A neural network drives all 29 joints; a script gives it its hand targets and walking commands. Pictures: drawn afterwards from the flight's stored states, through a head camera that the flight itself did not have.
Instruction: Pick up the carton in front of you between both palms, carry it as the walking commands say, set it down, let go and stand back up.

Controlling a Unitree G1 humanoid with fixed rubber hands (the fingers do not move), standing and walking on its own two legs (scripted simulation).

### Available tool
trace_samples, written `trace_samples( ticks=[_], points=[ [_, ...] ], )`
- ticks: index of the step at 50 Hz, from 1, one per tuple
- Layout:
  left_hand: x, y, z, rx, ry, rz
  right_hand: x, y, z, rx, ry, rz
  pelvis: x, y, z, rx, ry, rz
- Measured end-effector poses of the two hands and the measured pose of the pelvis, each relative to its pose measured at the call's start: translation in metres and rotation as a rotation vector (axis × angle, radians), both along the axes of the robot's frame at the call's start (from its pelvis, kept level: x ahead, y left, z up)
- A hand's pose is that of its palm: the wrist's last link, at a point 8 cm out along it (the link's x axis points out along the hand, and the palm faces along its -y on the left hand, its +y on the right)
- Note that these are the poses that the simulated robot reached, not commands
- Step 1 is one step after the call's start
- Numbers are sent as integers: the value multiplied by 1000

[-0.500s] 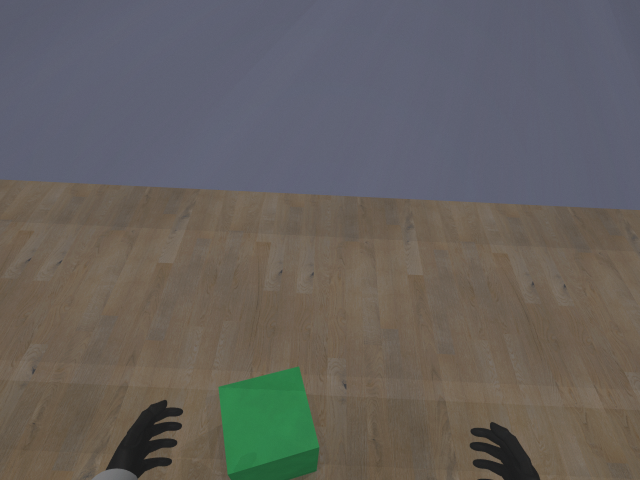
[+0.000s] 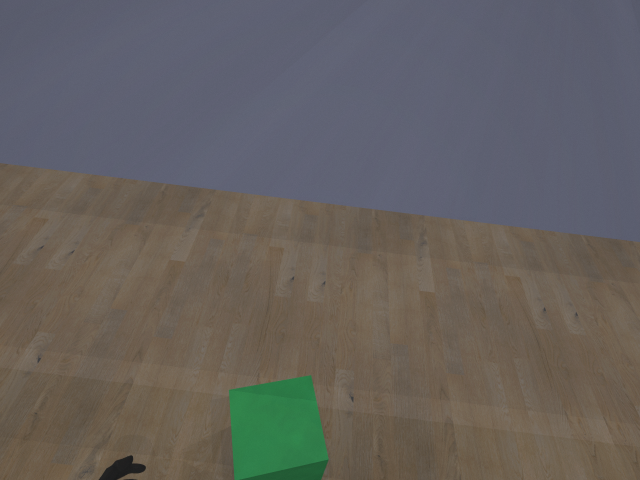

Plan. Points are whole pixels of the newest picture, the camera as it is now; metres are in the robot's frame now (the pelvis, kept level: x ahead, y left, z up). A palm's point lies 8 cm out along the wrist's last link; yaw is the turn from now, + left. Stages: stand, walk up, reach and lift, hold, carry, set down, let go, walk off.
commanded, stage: stand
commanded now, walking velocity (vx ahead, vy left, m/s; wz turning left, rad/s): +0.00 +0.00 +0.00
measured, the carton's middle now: (276, 439) +0.37 +0.08 -0.64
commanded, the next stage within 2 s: none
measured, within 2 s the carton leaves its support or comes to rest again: neither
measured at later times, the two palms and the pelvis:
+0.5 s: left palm out of the picture +0.06 +0.28 -0.13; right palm out of the picture +0.12 -0.24 -0.12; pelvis +0.03 +0.01 -0.01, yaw +4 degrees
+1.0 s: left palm out of the picture -0.03 +0.26 -0.14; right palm out of the picture +0.07 -0.24 -0.13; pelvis +0.02 +0.00 -0.01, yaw +6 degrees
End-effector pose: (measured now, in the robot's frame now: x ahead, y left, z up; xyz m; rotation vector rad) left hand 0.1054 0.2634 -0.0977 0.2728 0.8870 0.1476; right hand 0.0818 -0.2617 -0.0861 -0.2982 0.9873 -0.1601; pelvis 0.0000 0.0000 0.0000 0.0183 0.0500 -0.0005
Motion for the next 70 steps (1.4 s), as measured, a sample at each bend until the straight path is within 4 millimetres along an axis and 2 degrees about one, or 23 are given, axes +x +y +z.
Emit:
trace_samples(
  ticks=[3,8,15,21,37,53,61,70],
  points=[
    [-9,9,-7,9,46,29,3,5,-7,7,28,2,9,3,-2,-2,14,10],
    [-16,17,-14,18,92,74,19,16,-18,26,37,13,22,7,-6,-6,24,23],
    [-21,17,-22,13,137,112,41,27,-26,40,31,28,32,10,-11,-13,23,41],
    [-33,15,-30,5,190,134,44,26,-28,27,48,32,34,10,-12,-19,16,56],
    [-91,11,-40,-8,346,190,14,19,-34,3,159,33,24,7,-9,-27,-6,93],
    [-150,-13,-47,-61,494,243,-17,24,-41,28,261,24,15,2,-5,-27,-30,113],
    [-170,-29,-48,-88,551,258,-34,27,-46,45,316,10,12,-1,-3,-25,-41,117],
    [-182,-45,-50,-113,589,267,-52,29,-50,62,370,-8,9,-6,-2,-23,-50,120]
  ],
)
